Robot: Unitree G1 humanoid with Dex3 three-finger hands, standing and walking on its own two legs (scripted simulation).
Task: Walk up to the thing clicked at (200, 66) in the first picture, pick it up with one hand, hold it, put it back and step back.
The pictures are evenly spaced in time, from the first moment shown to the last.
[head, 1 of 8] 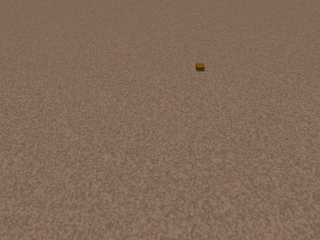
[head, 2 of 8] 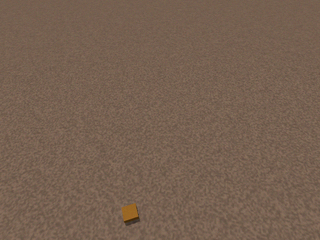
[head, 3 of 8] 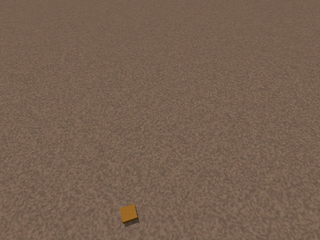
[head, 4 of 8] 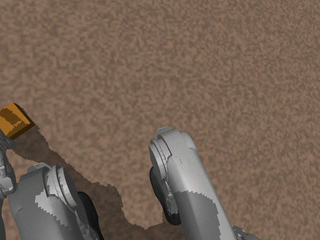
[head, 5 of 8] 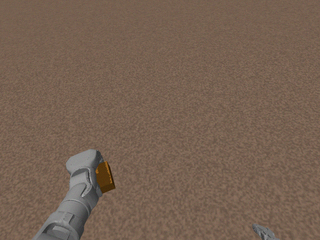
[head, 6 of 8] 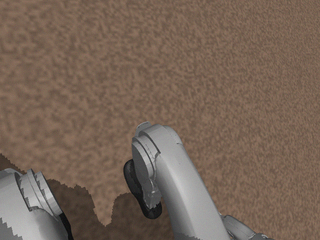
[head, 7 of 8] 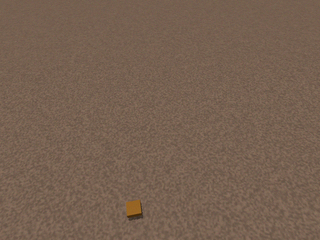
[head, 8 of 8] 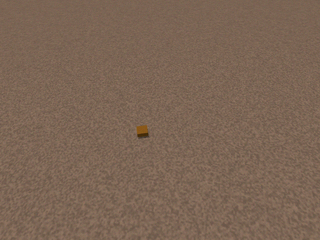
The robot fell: no
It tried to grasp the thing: yes
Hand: left
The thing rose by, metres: 0.69
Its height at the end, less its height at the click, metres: +0.00
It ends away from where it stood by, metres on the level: 0.00
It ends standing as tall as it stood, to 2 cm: yes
